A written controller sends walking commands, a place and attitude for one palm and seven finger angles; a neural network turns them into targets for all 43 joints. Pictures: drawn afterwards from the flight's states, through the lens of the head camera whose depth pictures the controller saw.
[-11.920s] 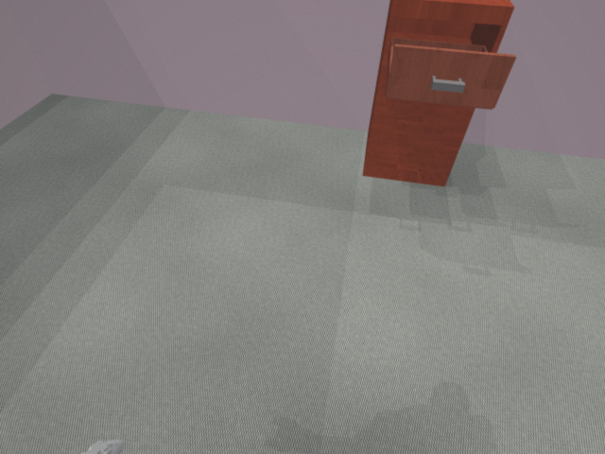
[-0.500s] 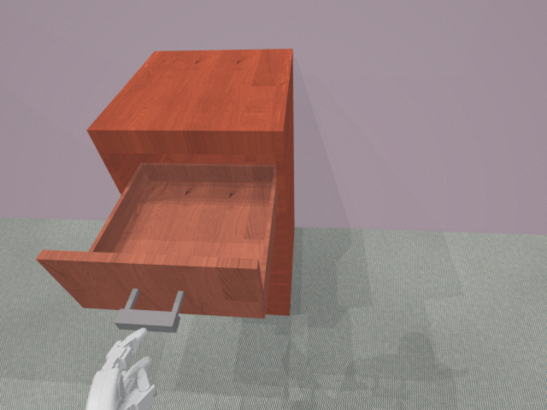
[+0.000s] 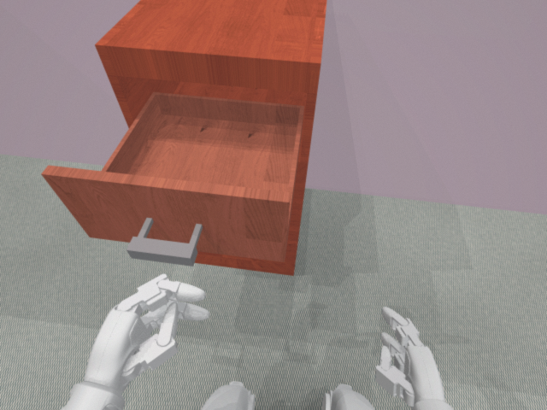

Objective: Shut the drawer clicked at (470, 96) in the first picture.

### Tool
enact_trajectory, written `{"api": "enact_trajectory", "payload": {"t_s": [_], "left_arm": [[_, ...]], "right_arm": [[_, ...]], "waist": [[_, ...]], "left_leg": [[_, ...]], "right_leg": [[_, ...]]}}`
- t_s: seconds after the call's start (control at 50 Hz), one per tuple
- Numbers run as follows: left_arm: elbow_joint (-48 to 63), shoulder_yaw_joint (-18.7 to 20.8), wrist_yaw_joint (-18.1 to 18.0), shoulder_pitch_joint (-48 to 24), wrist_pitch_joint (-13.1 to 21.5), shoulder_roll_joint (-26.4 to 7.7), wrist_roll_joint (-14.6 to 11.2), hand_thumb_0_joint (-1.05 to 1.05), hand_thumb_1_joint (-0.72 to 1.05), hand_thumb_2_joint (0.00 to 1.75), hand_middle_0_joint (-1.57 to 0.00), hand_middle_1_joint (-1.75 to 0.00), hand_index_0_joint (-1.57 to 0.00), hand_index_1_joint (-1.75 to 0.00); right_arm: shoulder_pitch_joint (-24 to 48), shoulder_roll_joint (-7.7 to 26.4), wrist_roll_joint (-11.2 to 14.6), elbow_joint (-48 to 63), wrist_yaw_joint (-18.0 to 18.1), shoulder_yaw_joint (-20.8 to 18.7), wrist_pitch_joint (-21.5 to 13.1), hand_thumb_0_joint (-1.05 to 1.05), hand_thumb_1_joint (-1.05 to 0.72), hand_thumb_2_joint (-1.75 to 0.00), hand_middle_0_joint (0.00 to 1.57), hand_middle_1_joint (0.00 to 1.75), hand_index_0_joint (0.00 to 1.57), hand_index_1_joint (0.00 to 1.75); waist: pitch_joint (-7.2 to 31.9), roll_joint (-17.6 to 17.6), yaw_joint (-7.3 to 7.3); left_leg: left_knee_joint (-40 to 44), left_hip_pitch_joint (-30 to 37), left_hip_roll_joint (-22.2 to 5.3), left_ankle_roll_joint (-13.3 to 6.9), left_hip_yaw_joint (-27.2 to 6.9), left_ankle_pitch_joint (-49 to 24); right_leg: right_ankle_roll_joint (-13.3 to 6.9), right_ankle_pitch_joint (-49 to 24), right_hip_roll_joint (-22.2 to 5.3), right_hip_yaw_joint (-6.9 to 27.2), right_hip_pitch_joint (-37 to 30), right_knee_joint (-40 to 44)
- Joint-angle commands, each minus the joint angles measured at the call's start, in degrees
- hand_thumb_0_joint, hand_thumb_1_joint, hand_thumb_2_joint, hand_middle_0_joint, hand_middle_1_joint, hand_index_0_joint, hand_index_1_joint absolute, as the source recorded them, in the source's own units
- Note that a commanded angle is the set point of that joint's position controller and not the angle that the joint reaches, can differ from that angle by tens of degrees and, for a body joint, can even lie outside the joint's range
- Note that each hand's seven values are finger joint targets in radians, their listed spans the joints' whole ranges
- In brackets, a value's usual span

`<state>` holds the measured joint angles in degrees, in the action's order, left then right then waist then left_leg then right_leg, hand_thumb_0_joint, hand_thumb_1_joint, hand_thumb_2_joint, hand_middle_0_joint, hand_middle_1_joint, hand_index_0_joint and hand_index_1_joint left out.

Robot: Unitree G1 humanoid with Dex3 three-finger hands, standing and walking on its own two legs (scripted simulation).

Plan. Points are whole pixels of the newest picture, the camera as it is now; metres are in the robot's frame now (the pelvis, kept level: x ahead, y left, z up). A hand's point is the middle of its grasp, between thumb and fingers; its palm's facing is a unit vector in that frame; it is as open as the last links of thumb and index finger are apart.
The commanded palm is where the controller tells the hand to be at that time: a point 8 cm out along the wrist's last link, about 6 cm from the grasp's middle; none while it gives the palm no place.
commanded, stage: raise the hand and make a fist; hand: left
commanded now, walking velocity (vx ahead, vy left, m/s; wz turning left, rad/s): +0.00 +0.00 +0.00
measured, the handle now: (167, 239) +0.37 +0.21 +0.01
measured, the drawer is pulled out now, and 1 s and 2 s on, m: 0.28 0.28 0.28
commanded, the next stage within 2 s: bring the fist close to the handle in 1.22 s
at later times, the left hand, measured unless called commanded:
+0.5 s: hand (148, 337) +0.19 +0.17 +0.08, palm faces -0.02 -1.00 -0.06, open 3.1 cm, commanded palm +0.14 +0.23 +0.09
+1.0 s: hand (119, 343) +0.18 +0.19 +0.10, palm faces -0.01 -1.00 -0.09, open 3.3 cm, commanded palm +0.13 +0.25 +0.11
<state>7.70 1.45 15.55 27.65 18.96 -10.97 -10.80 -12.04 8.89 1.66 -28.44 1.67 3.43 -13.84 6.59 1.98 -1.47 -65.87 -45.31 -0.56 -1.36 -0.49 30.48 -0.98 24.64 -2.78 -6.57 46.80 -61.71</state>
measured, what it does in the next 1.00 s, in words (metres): stands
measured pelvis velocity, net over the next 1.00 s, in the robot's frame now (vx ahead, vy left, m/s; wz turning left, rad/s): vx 0.04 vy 0.00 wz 0.00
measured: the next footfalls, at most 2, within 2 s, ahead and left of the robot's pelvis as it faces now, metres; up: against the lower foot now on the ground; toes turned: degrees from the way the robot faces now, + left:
none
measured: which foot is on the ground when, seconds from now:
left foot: down 0.00-1.00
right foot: down 0.00-1.00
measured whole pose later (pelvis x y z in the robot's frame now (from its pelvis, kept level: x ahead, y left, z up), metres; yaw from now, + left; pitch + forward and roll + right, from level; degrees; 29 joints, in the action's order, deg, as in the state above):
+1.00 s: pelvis +0.04 +0.00 +0.03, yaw +0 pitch +8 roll -3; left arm 16.6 9.7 17.0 42.9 18.5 -14.1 -15.4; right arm -13.8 12.0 3.6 -28.9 3.1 0.3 -15.1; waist 7.7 2.2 -1.4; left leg -58.1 -36.0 -1.0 -1.3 -0.8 30.6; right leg -0.5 24.7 -1.7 -6.8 37.2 -53.6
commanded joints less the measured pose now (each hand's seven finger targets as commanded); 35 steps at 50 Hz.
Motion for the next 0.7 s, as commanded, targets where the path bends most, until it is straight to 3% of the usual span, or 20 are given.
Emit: {"api": "enact_trajectory", "payload": {"t_s": [0.0,0.04,0.06,0.14,0.22,0.28,0.4,0.48,0.56,0.62,0.68], "left_arm": [[12.08,5.15,-3.47,6.28,-1.27,-3.59,-1.6,0.0,0.9,0.9,-0.9,-1.06,-0.9,-1.06],[14.39,5.12,-5.44,7.83,0.05,-2.7,-1.7,0.0,0.9,0.9,-0.94,-1.1,-0.94,-1.1],[14.18,6.38,-6.6,9.1,0.71,-3.95,-1.29,0.0,0.9,0.9,-0.96,-1.12,-0.96,-1.12],[19.46,3.05,-7.72,9.15,5.7,-3.06,0.09,0.0,0.9,0.9,-1.04,-1.21,-1.04,-1.21],[22.49,-0.16,-6.7,10.93,8.29,-2.59,0.62,0.0,0.9,0.9,-1.12,-1.3,-1.12,-1.3],[21.95,0.79,-6.41,12.1,7.29,-3.51,0.69,0.0,0.9,0.9,-1.18,-1.36,-1.18,-1.36],[23.94,3.75,-7.63,18.56,3.01,-4.3,0.59,0.0,0.9,0.9,-1.3,-1.49,-1.3,-1.49],[26.04,3.44,-7.44,19.92,2.52,-3.65,0.06,0.0,0.9,0.9,-1.38,-1.58,-1.38,-1.58],[25.39,4.13,-5.68,19.87,3.18,-4.87,-0.17,0.0,0.9,0.9,-1.4,-1.6,-1.4,-1.6],[24.55,6.19,-3.91,19.43,3.42,-6.03,-1.2,0.0,0.9,0.9,-1.4,-1.6,-1.4,-1.6],[25.0,9.02,-2.78,20.25,3.54,-7.62,-2.37,0.0,0.9,0.9,-1.4,-1.6,-1.4,-1.6]], "right_arm": [[5.6,9.5,0.45,11.05,1.61,-5.54,-2.25,0.0,-0.9,-0.9,0.2,0.3,0.2,0.3],[5.7,9.16,0.21,11.09,1.44,-5.31,-2.33,0.0,-0.9,-0.9,0.2,0.3,0.2,0.3],[6.13,9.22,0.12,10.72,1.44,-5.39,-2.17,0.0,-0.9,-0.9,0.2,0.3,0.2,0.3],[3.67,9.52,-0.33,10.47,0.72,-5.41,-3.12,0.0,-0.9,-0.9,0.2,0.3,0.2,0.3],[2.19,10.4,-0.24,10.34,0.16,-5.79,-4.18,0.0,-0.9,-0.9,0.2,0.3,0.2,0.3],[1.94,10.82,0.15,10.46,0.35,-6.2,-3.77,0.0,-0.9,-0.9,0.2,0.3,0.2,0.3],[2.16,9.79,0.82,12.37,0.36,-6.83,-1.5,0.0,-0.9,-0.9,0.2,0.3,0.2,0.3],[2.01,9.12,0.81,12.56,0.24,-6.56,-0.94,0.0,-0.9,-0.9,0.2,0.3,0.2,0.3],[2.65,9.31,0.68,12.14,0.19,-6.36,-1.06,0.0,-0.9,-0.9,0.2,0.3,0.2,0.3],[2.27,9.35,0.91,11.99,0.37,-6.27,-1.3,0.0,-0.9,-0.9,0.2,0.3,0.2,0.3],[2.6,8.96,1.22,11.71,0.76,-6.21,-1.9,0.0,-0.9,-0.9,0.2,0.3,0.2,0.3]], "waist": [[6.93,-5.18,-0.05],[6.74,-4.15,-0.49],[5.92,-4.54,-0.78],[6.61,1.03,0.48],[8.41,1.65,1.86],[6.88,0.37,2.05],[8.83,1.07,-0.13],[8.01,1.11,0.15],[5.03,-0.37,1.12],[5.47,-0.9,1.32],[7.15,0.43,0.53]], "left_leg": [[16.7,1.16,0.82,0.12,-3.04,-6.26],[17.37,1.56,0.72,0.28,-3.03,-6.14],[17.35,1.27,0.54,0.24,-2.99,-6.23],[16.59,2.75,0.36,0.43,-2.63,-6.16],[15.66,4.56,0.04,0.4,-3.24,-8.31],[16.15,4.19,-0.05,0.44,-3.75,-8.22],[17.15,7.04,-0.29,1.11,-2.91,-16.94],[16.95,8.7,-0.5,1.23,-2.58,-21.56],[16.57,7.75,-0.44,0.62,-2.42,-20.02],[16.64,7.57,-0.18,0.6,-2.33,-17.57],[16.95,8.6,0.02,0.73,-2.3,-18.13]], "right_leg": [[-0.26,3.46,2.56,2.4,-11.09,12.25],[-0.45,3.75,2.59,1.61,-10.63,11.62],[-0.56,3.75,2.79,1.52,-10.51,11.5],[-0.86,3.68,2.55,1.4,-7.72,9.99],[-0.83,1.55,2.59,1.33,-6.88,9.49],[-0.72,1.27,2.77,1.16,-7.14,9.95],[-0.67,-5.74,2.84,0.3,-11.61,9.88],[-0.48,-9.46,2.99,0.13,-12.81,10.51],[-0.37,-10.16,3.1,0.61,-12.79,11.9],[-0.3,-9.06,3.15,0.89,-13.16,12.66],[-0.53,-9.51,3.11,1.27,-14.83,13.12]]}}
